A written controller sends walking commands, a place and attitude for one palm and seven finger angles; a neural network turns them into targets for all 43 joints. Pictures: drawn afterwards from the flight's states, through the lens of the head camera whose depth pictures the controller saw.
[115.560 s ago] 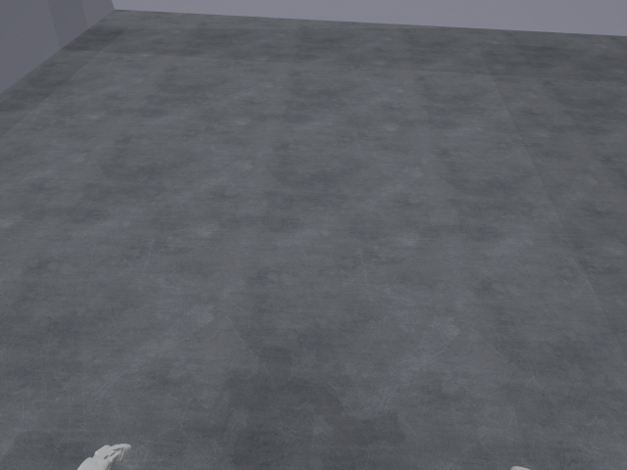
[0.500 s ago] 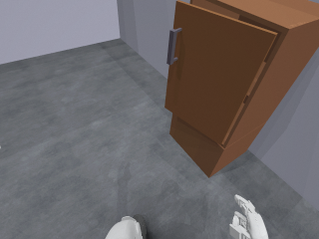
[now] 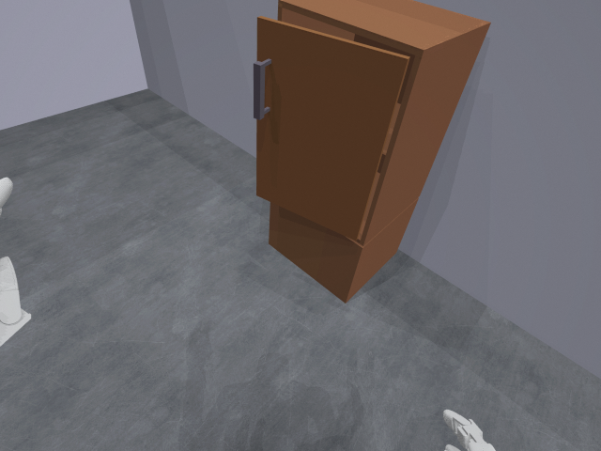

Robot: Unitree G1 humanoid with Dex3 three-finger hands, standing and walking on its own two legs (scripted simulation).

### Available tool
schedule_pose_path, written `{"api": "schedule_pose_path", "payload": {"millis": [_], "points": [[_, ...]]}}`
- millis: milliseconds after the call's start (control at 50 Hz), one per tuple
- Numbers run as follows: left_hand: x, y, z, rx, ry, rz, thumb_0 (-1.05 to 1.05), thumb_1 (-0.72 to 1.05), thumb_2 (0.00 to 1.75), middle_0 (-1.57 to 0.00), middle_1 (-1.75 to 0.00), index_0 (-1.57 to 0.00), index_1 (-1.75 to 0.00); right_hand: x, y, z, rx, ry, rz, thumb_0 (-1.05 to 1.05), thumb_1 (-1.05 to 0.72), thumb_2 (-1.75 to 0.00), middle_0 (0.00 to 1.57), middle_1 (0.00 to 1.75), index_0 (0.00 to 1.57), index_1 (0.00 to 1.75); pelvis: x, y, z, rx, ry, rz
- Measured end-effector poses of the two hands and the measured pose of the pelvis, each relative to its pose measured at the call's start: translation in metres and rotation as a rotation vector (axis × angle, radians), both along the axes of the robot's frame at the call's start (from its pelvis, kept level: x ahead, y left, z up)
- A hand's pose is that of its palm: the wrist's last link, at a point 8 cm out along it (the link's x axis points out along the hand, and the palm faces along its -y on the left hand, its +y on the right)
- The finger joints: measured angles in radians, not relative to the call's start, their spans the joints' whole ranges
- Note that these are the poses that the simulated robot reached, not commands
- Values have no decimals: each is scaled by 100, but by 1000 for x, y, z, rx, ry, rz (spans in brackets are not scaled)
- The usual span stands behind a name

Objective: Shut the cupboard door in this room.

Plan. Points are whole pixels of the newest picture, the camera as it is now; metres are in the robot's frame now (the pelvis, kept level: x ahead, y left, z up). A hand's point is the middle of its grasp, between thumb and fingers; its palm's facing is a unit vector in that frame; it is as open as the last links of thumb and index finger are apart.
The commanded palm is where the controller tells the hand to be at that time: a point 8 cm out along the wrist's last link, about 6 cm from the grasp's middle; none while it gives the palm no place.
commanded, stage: stop stepping back and stand still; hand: left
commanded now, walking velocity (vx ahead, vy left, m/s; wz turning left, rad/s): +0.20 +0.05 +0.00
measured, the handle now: (263, 89) +1.01 +0.12 +0.03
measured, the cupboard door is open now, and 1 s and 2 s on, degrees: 12 12 12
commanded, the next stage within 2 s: let the arm hang, fingers relaxed in 0.46 s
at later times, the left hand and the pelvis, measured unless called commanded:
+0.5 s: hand out of the picture +0.19 +0.28 +0.19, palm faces +0.40 -0.75 -0.52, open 7.4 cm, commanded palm +0.14 +0.32 +0.18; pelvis -0.01 +0.03 -0.01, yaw -3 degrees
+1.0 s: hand out of the picture +0.08 +0.21 -0.16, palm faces +0.03 -0.99 -0.17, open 6.9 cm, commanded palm none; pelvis +0.00 +0.03 +0.01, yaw +0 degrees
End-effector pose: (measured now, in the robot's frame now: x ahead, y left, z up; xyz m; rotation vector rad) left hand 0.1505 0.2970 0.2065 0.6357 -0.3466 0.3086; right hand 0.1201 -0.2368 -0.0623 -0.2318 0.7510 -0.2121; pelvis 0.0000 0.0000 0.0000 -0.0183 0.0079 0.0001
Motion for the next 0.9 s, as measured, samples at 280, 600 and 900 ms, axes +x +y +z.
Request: {"api": "schedule_pose_path", "payload": {"millis": [280, 600, 900], "points": [[-1, 31, -27, -229, -134, 73, 1, 89, 90, -20, -30, -21, -30, -48, 2, -25, -84, 80, -67, 2, -91, -89, 20, 30, 20, 30, -17, 33, -13, -1, -55, 4], [11, 25, -24, -46, 110, 101, 1, 89, 90, -21, -30, -21, -30, 7, 51, -44, 147, 67, 79, 2, -90, -89, 21, 30, 20, 30, -1, 28, -4, 12, -6, -18], [-63, -59, -339, -719, 1303, 189, -9, 100, 90, -21, -30, -21, -30, -39, 25, -49, 24, 391, 41, 1, -91, -89, 20, 30, 20, 30, 2, 28, 0, 23, -29, 15]]}}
